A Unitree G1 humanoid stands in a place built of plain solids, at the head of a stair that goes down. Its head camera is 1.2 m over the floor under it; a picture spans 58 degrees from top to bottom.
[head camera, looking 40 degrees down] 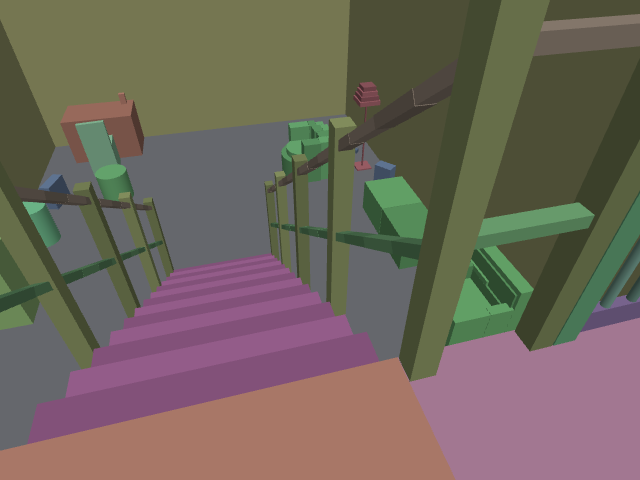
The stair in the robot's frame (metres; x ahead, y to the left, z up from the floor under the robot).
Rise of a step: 0.19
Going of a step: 0.26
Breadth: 1.20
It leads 15 degrees to the left of straight ahead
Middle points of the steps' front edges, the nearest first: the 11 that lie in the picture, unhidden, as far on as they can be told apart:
0.68 0.33 0.00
0.93 0.39 -0.19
1.18 0.46 -0.37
1.43 0.53 -0.56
1.68 0.59 -0.75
1.93 0.66 -0.94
2.18 0.73 -1.13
2.43 0.79 -1.31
2.68 0.86 -1.50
2.93 0.93 -1.69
3.18 0.99 -1.88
